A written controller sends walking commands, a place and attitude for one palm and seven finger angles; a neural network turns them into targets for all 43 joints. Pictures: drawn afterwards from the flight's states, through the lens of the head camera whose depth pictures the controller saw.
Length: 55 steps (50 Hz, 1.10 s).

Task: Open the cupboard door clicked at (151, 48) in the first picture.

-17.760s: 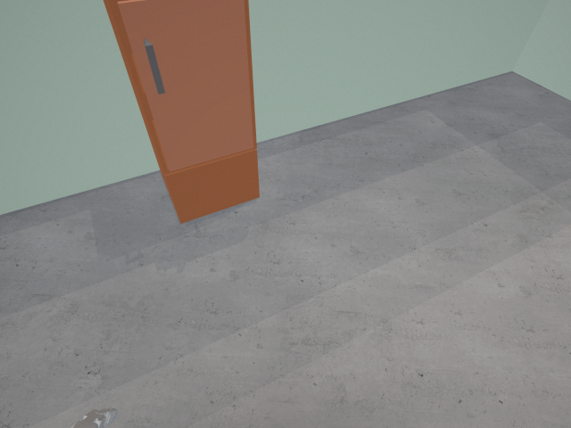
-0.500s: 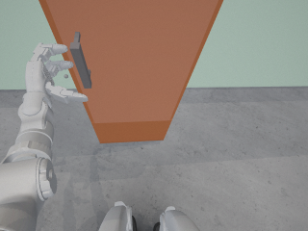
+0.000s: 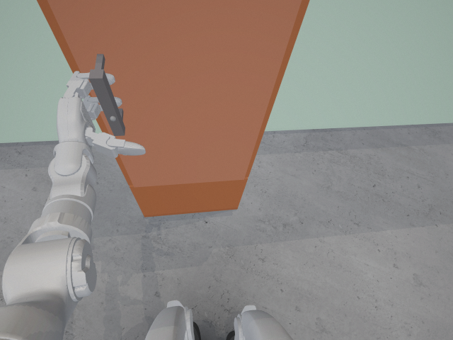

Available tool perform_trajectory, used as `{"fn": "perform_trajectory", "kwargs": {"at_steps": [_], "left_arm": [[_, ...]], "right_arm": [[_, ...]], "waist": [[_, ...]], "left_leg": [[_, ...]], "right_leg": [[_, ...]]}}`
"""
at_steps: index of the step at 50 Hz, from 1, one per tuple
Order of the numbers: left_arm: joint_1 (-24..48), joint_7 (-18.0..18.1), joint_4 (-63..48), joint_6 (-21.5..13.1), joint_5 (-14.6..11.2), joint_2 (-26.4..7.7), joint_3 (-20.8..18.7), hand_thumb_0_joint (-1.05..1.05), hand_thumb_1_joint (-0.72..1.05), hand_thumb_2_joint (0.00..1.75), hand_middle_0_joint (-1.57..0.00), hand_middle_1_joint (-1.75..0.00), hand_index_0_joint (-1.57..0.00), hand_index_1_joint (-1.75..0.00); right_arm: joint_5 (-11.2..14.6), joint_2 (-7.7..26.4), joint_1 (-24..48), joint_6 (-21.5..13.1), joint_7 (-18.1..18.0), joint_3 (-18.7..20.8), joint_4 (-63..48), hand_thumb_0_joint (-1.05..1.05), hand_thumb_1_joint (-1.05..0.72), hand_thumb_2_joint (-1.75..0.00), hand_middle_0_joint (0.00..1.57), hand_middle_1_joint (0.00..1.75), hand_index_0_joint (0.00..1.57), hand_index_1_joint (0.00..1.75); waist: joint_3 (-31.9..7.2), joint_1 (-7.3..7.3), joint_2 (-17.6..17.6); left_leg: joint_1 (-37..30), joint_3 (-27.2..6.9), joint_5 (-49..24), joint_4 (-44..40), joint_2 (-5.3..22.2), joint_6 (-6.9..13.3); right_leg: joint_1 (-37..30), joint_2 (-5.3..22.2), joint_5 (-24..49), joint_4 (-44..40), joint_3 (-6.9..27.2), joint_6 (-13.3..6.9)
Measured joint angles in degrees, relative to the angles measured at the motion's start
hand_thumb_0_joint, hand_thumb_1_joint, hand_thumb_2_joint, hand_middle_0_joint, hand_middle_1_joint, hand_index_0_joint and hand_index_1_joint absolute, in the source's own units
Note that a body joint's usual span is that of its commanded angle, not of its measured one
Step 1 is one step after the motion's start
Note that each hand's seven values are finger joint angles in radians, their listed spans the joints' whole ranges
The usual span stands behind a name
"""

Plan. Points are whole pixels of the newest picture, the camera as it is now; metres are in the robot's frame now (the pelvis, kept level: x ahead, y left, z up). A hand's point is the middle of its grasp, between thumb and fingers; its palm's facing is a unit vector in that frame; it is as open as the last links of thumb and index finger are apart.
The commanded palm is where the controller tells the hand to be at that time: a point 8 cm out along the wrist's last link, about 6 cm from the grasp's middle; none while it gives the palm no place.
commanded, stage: slide the fingers in behind the handle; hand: left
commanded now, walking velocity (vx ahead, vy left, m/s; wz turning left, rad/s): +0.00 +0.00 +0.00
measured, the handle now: (110, 98) +0.53 +0.18 +0.06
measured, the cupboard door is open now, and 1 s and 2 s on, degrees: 0 0 22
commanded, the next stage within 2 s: close the thumb around the handle in 0.58 s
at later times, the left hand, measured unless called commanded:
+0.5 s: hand (123, 118) +0.48 +0.15 +0.07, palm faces +0.08 -1.00 -0.02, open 14.0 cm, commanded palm +0.46 +0.20 +0.07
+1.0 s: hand (122, 119) +0.48 +0.16 +0.07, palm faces +0.08 -1.00 -0.01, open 11.1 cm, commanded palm +0.46 +0.20 +0.07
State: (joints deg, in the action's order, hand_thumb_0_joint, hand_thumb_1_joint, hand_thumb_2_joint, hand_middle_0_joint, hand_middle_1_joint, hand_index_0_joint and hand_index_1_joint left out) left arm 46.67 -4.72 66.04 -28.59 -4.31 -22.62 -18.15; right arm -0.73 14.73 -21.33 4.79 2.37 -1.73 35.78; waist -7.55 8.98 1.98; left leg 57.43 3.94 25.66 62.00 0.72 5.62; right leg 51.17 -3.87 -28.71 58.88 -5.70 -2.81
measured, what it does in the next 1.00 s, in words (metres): stands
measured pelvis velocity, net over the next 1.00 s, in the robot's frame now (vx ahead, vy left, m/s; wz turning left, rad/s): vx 0.00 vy -0.01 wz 0.01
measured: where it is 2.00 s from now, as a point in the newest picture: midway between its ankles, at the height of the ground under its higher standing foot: outside the picture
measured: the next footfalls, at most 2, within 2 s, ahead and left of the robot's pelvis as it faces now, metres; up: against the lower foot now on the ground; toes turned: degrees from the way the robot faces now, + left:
none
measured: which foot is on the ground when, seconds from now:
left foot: down 0.00-1.00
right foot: down 0.00-1.00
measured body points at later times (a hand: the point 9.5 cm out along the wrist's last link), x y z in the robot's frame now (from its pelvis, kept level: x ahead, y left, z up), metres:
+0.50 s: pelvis +0.00 -0.01 +0.00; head +0.11 +0.00 +0.44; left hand +0.47 +0.21 +0.07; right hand +0.02 -0.27 -0.11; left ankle +0.03 +0.06 -0.66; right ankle -0.01 -0.10 -0.66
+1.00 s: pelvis +0.00 -0.01 +0.00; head +0.11 +0.01 +0.44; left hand +0.47 +0.21 +0.07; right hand +0.03 -0.28 -0.11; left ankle +0.03 +0.06 -0.66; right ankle -0.01 -0.10 -0.66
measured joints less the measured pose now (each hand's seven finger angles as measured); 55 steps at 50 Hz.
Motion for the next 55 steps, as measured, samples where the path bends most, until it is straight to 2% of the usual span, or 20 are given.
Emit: {"fn": "perform_trajectory", "kwargs": {"at_steps": [6,11,13,19,28,38,45,55], "left_arm": [[0.44,-0.83,0.36,0.50,-1.38,0.22,0.52,-0.01,-0.50,0.30,-0.31,-1.20,-0.31,-1.21],[0.66,-0.31,0.03,0.38,-1.37,1.70,2.03,-0.01,-0.50,0.30,-0.31,-1.20,-0.30,-1.21],[0.59,0.47,0.03,0.22,-1.16,2.31,1.19,-0.01,-0.50,0.30,-0.30,-1.20,-0.30,-1.21],[-0.29,1.33,-0.20,0.04,-0.03,1.56,0.04,-0.01,-0.50,0.30,-0.31,-1.20,-0.30,-1.20],[-1.01,-0.02,-0.51,0.25,-1.25,1.61,0.67,-0.01,-0.50,0.30,-0.31,-1.20,-0.30,-1.20],[-1.67,-0.62,-1.26,-0.22,-1.63,1.67,0.68,-0.01,-0.49,0.31,-0.31,-1.20,-0.30,-1.21],[-0.71,-0.52,0.11,0.19,-1.43,1.32,0.89,-0.01,-0.29,0.39,-0.32,-1.22,-0.31,-1.23],[-0.42,-0.66,-0.47,-0.28,-1.52,1.42,0.84,0.00,0.20,0.61,-0.35,-1.27,-0.35,-1.28]], "right_arm": [[0.25,-0.31,-0.56,0.00,-0.06,-0.07,0.74,0.01,-0.91,-0.89,0.21,0.30,0.20,0.30],[0.13,-0.08,-0.75,-0.23,0.08,0.31,1.17,0.01,-0.91,-0.89,0.21,0.30,0.20,0.30],[0.04,0.06,-0.68,-0.24,0.12,0.40,1.17,0.01,-0.91,-0.89,0.21,0.30,0.20,0.30],[-0.01,0.26,-0.58,-0.13,0.16,0.48,0.36,0.01,-0.91,-0.90,0.21,0.30,0.20,0.30],[0.45,0.20,-0.38,0.10,-0.01,0.47,0.37,0.01,-0.91,-0.90,0.20,0.30,0.20,0.30],[0.52,0.31,0.34,-0.30,-0.22,0.66,0.39,0.01,-0.91,-0.90,0.20,0.30,0.20,0.30],[0.62,0.43,0.58,-0.36,-0.41,0.45,0.44,0.01,-0.91,-0.90,0.20,0.30,0.20,0.30],[0.41,0.33,-0.05,-0.48,-0.33,0.52,0.78,0.01,-0.91,-0.90,0.20,0.30,0.20,0.30]], "waist": [[-0.04,-0.25,0.11],[-0.13,-0.37,0.34],[-0.34,-0.31,0.32],[-0.48,-0.01,0.10],[-0.37,-0.71,0.00],[-0.48,-0.83,-0.12],[-0.29,-0.73,0.04],[-0.52,-0.60,0.20]], "left_leg": [[0.03,-0.31,-0.14,-0.05,0.09,-0.33],[0.00,-0.50,-0.21,-0.12,0.01,-0.50],[-0.01,-0.35,-0.19,-0.17,0.05,-0.56],[-0.42,0.07,-0.11,-0.30,0.23,-0.75],[-1.40,-0.30,-0.34,-0.88,0.23,-1.14],[-1.16,-0.48,-0.34,-0.63,0.27,-1.28],[-0.83,-0.58,-0.29,-0.32,0.15,-1.17],[-0.22,-0.35,-0.13,-0.10,0.15,-0.92]], "right_leg": [[-0.04,-0.13,0.06,-0.09,-0.28,-0.33],[-0.10,-0.09,0.02,-0.11,-0.45,-0.49],[0.02,-0.12,-0.02,-0.01,-0.29,-0.55],[-0.01,-0.26,-0.17,0.32,0.15,-0.76],[-1.08,-0.36,-0.05,-0.31,-0.13,-1.12],[-0.88,-0.42,-0.09,-0.09,-0.29,-1.27],[-0.62,-0.31,-0.20,0.21,-0.41,-1.18],[0.01,-0.30,-0.21,0.36,-0.15,-0.91]]}}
